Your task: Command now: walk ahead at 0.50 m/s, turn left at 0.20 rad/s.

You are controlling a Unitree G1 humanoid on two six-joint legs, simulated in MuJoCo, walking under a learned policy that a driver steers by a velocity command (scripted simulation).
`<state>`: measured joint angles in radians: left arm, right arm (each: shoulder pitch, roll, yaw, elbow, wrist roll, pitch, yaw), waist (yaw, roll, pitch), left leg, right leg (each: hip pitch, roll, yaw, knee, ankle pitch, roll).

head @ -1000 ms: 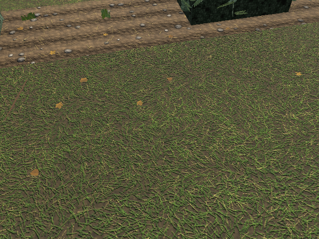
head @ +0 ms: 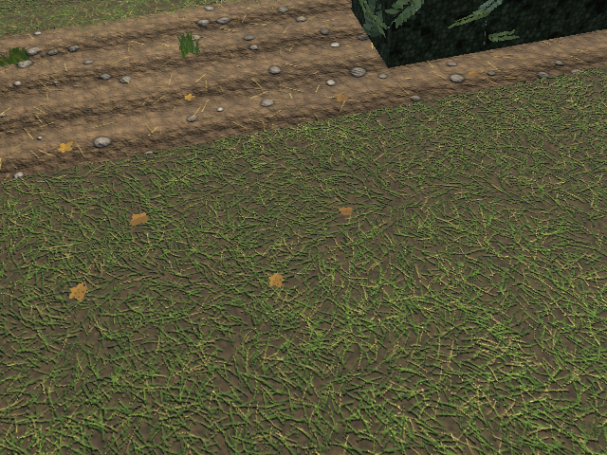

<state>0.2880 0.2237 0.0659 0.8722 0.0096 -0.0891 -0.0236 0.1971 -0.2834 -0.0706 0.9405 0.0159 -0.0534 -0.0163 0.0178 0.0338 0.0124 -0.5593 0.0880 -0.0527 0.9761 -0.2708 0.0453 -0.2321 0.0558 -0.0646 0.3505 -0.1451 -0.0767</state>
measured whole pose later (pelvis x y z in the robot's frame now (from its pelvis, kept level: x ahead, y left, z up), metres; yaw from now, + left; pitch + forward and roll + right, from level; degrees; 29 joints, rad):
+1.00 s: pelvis +0.58 +0.25 -0.19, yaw +31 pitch +1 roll +0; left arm 0.12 0.24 0.06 0.75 0.00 -0.12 -0.02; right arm 0.31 -0.27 -0.07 0.90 0.03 -0.05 -0.01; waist -0.01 0.03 -0.02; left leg -0.31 -0.09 -0.13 1.12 -0.49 0.06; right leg -0.46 0.02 -0.02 0.60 -0.17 -0.04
